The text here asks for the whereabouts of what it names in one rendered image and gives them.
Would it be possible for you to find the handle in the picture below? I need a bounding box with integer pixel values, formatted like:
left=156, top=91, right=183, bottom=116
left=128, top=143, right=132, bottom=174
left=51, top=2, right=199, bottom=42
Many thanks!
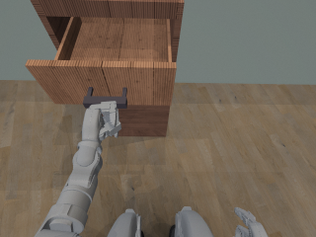
left=82, top=87, right=127, bottom=109

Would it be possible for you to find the robot left thigh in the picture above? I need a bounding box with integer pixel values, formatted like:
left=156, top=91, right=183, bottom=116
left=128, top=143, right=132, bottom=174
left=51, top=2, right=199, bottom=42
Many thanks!
left=107, top=212, right=142, bottom=237

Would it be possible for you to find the cabinet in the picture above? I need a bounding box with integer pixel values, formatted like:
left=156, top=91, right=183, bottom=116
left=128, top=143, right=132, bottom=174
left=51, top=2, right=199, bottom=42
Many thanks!
left=31, top=0, right=185, bottom=137

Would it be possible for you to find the robot left forearm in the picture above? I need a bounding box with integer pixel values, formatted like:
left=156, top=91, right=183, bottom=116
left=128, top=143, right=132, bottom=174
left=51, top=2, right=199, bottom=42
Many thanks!
left=34, top=140, right=103, bottom=237

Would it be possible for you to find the left robot hand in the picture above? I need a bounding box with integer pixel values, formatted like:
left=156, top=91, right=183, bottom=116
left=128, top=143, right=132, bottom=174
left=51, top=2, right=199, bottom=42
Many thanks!
left=82, top=101, right=121, bottom=144

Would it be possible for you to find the robot left shin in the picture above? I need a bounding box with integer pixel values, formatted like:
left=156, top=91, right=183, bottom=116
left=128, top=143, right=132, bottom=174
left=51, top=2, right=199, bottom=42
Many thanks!
left=125, top=208, right=135, bottom=213

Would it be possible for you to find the right robot hand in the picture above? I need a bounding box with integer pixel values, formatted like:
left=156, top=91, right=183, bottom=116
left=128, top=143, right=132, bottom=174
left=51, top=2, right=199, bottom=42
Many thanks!
left=233, top=206, right=269, bottom=237

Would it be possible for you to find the drawer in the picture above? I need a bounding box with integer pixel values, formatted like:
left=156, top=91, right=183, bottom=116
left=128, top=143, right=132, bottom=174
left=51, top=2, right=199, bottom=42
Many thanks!
left=25, top=17, right=177, bottom=106

